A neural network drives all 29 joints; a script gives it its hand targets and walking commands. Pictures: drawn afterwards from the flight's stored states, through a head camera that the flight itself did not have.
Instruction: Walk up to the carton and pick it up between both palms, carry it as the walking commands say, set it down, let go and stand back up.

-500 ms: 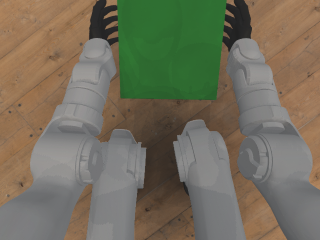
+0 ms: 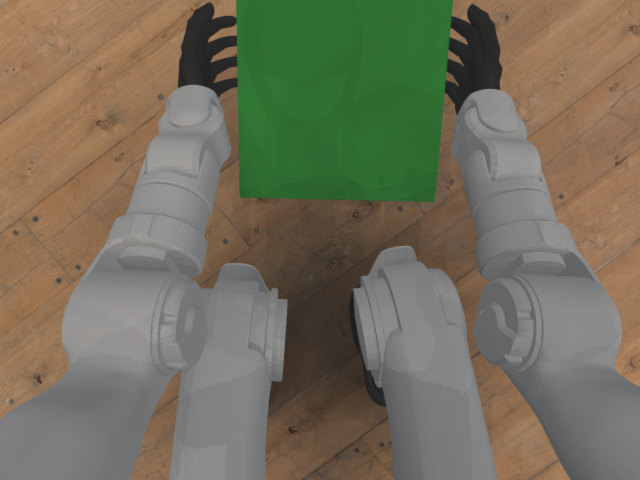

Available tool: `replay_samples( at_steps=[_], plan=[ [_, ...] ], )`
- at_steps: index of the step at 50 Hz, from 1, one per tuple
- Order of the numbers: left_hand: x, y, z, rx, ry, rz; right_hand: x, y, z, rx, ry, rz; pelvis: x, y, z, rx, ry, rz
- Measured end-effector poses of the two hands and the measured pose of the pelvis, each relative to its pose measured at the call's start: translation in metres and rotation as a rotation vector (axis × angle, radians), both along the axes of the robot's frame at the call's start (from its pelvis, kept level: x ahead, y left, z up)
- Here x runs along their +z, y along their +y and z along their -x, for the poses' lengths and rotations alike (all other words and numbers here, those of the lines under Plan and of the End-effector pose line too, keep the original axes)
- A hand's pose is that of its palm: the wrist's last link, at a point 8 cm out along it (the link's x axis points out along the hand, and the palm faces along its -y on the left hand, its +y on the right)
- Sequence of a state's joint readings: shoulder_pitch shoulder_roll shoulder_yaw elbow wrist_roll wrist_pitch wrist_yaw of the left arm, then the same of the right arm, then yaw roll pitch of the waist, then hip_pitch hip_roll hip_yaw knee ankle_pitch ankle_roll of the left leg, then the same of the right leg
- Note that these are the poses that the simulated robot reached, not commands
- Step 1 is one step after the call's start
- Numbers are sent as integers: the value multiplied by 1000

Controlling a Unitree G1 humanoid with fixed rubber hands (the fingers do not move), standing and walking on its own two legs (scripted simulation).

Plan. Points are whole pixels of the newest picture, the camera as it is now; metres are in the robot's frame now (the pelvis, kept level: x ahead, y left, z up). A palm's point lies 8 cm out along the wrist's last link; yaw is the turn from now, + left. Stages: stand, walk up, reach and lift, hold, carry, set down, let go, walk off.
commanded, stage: set down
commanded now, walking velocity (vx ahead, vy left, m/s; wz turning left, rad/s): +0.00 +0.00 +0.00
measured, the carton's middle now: (333, 99) +0.51 -0.06 -0.23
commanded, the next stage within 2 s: none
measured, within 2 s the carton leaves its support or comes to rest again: rests again in 0.38 s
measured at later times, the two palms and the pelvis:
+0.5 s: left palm (202, 90) +0.52 +0.09 -0.17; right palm (468, 95) +0.49 -0.20 -0.17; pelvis +0.01 +0.00 -0.01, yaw +0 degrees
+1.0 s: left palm (180, 110) +0.50 +0.12 -0.18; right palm (474, 131) +0.45 -0.22 -0.19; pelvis -0.01 +0.00 +0.00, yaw -1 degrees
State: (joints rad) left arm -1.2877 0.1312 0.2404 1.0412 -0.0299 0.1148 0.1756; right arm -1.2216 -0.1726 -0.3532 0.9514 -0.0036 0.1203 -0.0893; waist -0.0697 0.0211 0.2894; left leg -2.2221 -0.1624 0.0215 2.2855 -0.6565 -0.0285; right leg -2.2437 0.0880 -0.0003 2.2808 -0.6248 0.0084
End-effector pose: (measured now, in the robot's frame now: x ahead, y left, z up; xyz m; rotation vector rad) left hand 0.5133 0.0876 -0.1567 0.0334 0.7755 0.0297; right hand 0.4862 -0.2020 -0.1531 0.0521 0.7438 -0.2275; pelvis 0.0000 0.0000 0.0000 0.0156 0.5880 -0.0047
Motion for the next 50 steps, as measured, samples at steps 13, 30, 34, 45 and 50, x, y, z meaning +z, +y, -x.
replay_samples(
  at_steps=[13,30,34,45,50],
  plan=[
    [-6,1,-5,-15,2,4,-7,-2,-4,8,-2,-6,-4,-1,-4,-1,0,0],
    [-14,2,-2,-44,18,-11,-16,1,0,39,26,3,-9,-1,-5,-4,-9,4],
    [-14,4,0,-48,17,-16,-16,2,2,44,25,5,-10,-1,-3,-4,-19,4],
    [-16,12,4,-69,-9,-26,-24,0,14,67,44,22,-4,0,4,-8,-29,4],
    [-23,31,14,-22,11,-46,-38,-15,37,33,103,34,2,-1,6,-8,-8,3]
  ],
)
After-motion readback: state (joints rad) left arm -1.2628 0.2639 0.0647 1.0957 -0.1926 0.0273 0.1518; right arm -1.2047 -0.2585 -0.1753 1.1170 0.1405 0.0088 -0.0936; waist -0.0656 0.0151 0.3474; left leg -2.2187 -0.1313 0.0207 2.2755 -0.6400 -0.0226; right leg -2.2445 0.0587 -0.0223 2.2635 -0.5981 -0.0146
